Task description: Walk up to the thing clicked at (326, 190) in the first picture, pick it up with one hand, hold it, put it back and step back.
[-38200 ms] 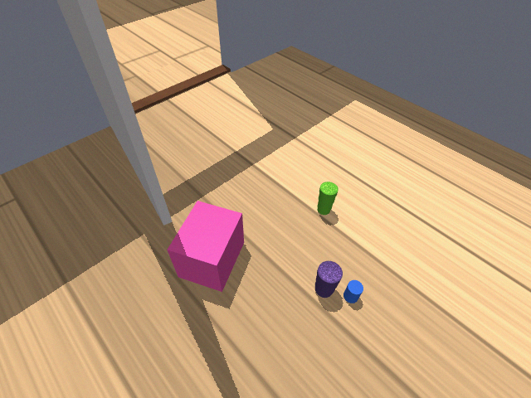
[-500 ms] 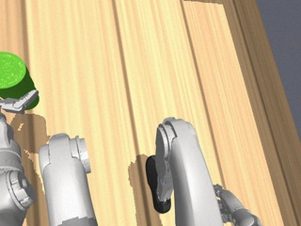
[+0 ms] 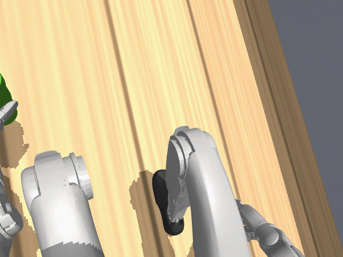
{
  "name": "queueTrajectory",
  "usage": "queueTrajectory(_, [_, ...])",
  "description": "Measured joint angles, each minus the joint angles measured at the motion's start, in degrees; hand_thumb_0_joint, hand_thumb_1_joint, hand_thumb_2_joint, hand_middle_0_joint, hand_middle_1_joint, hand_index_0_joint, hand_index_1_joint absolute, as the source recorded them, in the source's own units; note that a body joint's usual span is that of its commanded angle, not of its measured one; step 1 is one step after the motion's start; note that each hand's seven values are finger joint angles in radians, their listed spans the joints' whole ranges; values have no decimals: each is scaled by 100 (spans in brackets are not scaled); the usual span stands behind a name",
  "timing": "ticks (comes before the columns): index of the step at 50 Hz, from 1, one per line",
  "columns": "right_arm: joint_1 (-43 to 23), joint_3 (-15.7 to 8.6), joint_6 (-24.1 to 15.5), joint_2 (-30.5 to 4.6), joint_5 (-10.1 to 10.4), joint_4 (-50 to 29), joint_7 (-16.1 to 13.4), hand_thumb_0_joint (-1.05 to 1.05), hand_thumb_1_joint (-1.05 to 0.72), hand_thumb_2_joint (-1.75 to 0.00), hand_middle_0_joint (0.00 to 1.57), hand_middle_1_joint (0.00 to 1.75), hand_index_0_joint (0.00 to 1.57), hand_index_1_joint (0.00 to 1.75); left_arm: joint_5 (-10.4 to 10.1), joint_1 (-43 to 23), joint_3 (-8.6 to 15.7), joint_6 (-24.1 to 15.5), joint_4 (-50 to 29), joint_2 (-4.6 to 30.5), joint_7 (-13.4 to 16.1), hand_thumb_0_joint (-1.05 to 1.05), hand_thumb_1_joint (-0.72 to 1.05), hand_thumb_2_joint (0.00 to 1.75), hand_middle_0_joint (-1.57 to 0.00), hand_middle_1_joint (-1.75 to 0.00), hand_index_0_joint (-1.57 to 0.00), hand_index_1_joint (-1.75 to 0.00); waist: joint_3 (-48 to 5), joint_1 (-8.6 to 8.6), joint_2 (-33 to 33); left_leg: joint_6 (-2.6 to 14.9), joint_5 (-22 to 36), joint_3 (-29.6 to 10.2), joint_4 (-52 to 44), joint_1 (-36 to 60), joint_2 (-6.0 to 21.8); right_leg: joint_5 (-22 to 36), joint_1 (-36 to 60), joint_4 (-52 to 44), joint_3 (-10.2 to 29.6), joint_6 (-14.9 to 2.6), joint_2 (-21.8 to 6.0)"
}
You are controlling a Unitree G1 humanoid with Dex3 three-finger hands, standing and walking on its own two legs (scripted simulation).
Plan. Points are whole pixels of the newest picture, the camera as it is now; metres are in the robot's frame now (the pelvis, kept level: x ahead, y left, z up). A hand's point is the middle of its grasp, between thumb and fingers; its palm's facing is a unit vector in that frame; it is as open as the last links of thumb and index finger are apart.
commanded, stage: lower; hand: left
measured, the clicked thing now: out of the picture +0.45 +0.29 -0.15
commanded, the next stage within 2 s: loosen in 0.84 s
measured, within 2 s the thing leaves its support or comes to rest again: rests again in 0.72 s
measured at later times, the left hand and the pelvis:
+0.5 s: hand out of the picture +0.45 +0.29 -0.18, palm faces +0.40 -0.92 -0.03, open 10.8 cm; pelvis -0.01 +0.01 -0.01, yaw -3 degrees
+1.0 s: hand out of the picture +0.46 +0.29 -0.20, palm faces +0.40 -0.91 -0.01, open 10.8 cm; pelvis -0.01 +0.02 -0.01, yaw -5 degrees
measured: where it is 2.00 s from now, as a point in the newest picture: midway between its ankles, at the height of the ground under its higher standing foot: (127, 230)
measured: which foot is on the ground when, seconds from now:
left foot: down 0.00-1.00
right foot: down 0.00-1.00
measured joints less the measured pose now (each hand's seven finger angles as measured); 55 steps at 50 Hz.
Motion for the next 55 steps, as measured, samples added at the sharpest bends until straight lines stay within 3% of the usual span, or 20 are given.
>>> queueTrajectory(28, [-656,1008,-9,-166,-534,-361,47,0,-92,-91,20,30,21,30,79,-131,23,-863,1025,972,502,-2,-52,112,-73,-107,-67,-111,732,-192,-594,49,-95,-507,445,175,-14,110,364,16,-365,65,183])
queueTrajectory(49, [-927,1347,36,-190,-708,-524,27,0,-91,-91,20,30,21,30,79,-152,-84,-1195,1248,1297,673,-2,-51,111,-73,-106,-67,-110,949,-140,-850,133,-197,-714,606,253,23,137,543,-50,-531,57,269])
queueTrajectory(55, [-956,1399,48,-180,-720,-588,23,0,-91,-90,20,30,21,30,61,-172,-122,-1221,1314,1360,682,-2,-46,103,-76,-99,-70,-102,950,-142,-872,159,-207,-742,627,267,40,151,574,-71,-557,47,288])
